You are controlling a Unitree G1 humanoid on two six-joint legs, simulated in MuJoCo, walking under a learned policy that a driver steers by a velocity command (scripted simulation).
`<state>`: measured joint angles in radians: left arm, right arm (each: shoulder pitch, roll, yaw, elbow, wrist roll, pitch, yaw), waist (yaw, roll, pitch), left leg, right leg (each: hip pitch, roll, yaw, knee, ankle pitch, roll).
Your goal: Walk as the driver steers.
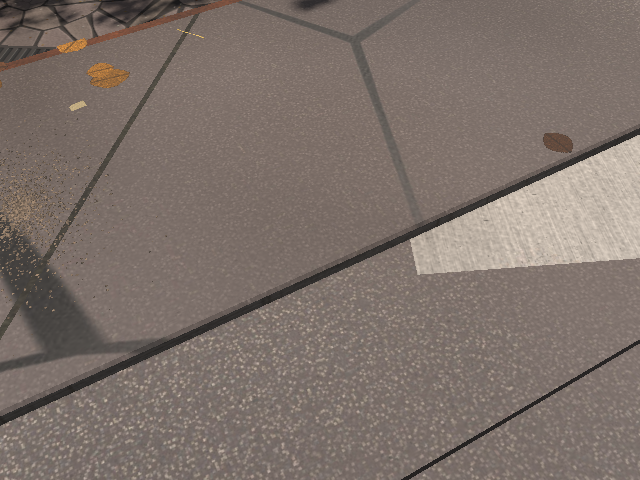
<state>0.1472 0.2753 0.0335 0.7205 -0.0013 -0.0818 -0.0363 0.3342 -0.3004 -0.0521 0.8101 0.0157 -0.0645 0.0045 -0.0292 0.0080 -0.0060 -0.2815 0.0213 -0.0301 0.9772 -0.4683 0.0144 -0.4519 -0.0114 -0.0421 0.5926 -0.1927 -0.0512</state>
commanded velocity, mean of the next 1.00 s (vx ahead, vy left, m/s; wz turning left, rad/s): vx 0.39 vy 0.00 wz -0.19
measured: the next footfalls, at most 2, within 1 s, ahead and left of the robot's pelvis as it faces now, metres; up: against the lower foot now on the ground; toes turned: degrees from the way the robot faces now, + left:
left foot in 0.42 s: +0.42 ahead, +0.14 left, +0.03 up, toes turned +3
right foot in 0.92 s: +0.57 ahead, -0.12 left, +0.03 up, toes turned -14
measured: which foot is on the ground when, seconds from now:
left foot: up 0.00-0.40, down 0.42-0.94, up 0.96-1.00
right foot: down 0.00-0.46, up 0.48-0.90, down 0.92-1.00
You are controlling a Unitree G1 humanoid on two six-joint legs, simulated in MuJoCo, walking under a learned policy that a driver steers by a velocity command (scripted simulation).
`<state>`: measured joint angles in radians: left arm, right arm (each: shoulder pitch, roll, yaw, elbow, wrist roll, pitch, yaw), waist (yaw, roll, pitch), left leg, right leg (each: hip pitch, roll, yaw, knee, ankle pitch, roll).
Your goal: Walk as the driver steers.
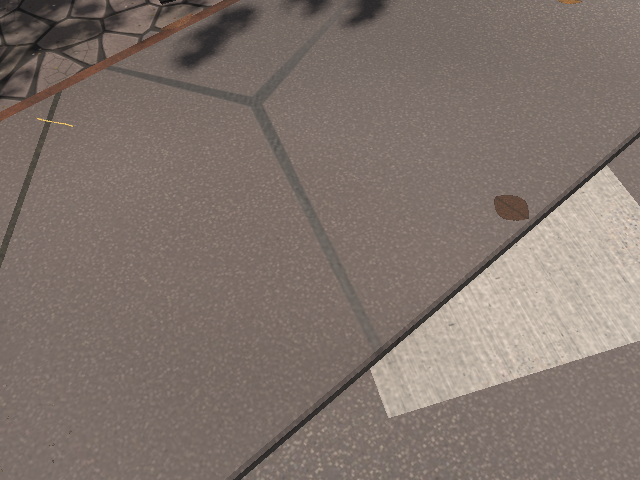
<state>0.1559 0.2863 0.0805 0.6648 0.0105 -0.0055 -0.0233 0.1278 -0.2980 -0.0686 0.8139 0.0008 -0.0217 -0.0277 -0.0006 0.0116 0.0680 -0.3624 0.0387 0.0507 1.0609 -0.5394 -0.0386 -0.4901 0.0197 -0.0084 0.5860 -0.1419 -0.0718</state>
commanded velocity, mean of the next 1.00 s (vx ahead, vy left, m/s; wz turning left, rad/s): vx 0.02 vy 0.00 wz -0.22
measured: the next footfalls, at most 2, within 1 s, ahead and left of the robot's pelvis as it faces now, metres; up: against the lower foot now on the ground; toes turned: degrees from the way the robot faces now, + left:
left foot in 0.38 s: +0.14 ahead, +0.15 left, +0.00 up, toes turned -11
right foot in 0.64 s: +0.08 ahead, -0.10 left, +0.00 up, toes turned -8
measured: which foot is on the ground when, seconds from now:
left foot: up 0.00-0.36, down 0.38-1.00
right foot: down 0.00-0.38, up 0.40-0.62, down 0.64-1.00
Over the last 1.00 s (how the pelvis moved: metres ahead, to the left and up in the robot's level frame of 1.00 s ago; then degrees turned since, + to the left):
0.46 -0.01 0.03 -14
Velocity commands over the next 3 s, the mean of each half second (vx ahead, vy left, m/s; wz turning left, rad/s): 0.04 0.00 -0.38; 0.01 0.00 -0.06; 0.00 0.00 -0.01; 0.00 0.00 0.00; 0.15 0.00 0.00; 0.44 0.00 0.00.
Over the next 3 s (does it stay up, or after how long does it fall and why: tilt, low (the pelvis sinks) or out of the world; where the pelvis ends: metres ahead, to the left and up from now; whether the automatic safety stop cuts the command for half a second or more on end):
stays up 0.39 0.00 0.03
